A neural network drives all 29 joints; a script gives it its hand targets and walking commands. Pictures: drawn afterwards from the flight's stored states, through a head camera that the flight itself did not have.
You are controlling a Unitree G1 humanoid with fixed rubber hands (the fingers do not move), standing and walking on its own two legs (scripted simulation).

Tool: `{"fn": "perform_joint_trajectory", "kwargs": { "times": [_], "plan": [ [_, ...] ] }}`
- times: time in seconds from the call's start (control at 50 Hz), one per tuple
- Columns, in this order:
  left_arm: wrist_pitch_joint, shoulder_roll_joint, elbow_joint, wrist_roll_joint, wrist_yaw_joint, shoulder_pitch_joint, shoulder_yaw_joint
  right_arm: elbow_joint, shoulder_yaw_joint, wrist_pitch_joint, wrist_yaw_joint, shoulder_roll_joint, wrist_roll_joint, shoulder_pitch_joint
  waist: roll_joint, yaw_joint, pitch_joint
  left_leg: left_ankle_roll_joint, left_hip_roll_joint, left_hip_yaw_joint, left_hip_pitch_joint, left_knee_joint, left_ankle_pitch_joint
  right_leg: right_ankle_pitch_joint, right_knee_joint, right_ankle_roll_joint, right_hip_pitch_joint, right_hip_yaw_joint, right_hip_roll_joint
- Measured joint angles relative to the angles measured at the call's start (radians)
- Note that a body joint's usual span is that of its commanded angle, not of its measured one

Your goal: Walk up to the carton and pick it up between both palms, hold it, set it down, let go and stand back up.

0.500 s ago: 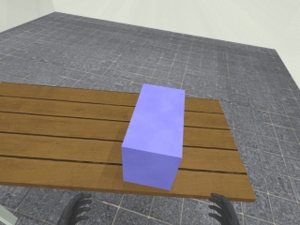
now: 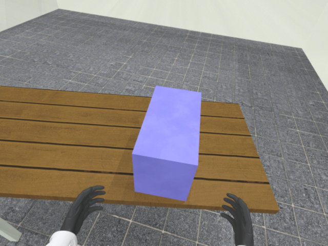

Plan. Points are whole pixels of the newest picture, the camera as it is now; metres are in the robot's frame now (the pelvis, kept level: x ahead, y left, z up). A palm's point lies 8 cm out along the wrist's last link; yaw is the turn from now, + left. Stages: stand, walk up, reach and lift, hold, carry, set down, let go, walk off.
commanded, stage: reach and lift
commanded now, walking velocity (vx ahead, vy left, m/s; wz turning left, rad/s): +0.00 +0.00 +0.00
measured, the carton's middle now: (169, 139) +0.47 +0.01 -0.02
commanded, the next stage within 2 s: none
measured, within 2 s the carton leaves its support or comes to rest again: neither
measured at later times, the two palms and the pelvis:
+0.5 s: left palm (87, 185) +0.26 +0.21 +0.02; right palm (242, 200) +0.26 -0.17 +0.02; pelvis +0.02 +0.01 +0.00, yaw +0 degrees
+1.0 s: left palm (101, 149) +0.35 +0.19 +0.06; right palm (244, 169) +0.32 -0.17 +0.06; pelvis +0.00 +0.00 +0.00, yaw -1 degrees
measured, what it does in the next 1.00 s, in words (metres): stands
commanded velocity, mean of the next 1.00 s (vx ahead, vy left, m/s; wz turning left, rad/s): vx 0.00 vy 0.00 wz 0.00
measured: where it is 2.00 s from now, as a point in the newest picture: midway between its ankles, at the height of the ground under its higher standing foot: outside the picture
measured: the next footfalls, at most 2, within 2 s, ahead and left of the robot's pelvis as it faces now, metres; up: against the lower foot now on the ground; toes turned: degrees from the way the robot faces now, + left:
none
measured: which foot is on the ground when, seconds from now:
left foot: down 0.00-1.00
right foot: down 0.00-1.00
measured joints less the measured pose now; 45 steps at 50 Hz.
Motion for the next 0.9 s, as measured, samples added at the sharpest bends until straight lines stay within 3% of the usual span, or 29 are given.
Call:
{"fn": "perform_joint_trajectory", "kwargs": {
  "times": [0.2,0.5,0.8,0.9],
  "plan": [
    [0.070,-0.020,-0.075,0.025,0.018,-0.038,-0.003,-0.010,0.008,0.023,-0.017,-0.005,0.026,-0.070,0.014,0.005,0.018,0.006,-0.001,0.006,-0.004,0.020,-0.025,-0.008,-0.009,0.006,0.008,0.006,-0.002],
    [0.178,-0.037,-0.161,0.011,0.026,-0.114,0.023,-0.112,0.009,0.127,-0.030,-0.082,0.073,-0.152,0.028,-0.021,0.023,0.003,-0.005,0.001,0.010,-0.030,-0.015,0.005,-0.067,0.009,0.027,0.001,-0.004],
    [0.329,-0.069,-0.047,0.042,0.006,-0.389,0.125,-0.071,0.038,0.226,-0.080,-0.082,0.092,-0.343,0.014,-0.040,0.022,0.000,-0.008,0.008,0.008,-0.078,0.021,0.020,-0.069,0.011,0.001,0.008,-0.007],
    [0.380,-0.069,-0.059,0.059,0.017,-0.445,0.135,-0.063,0.024,0.256,-0.089,-0.095,0.118,-0.426,0.012,-0.051,0.027,0.002,-0.002,0.011,-0.017,-0.061,0.023,0.031,-0.067,0.009,-0.018,0.012,-0.001]
  ]
}}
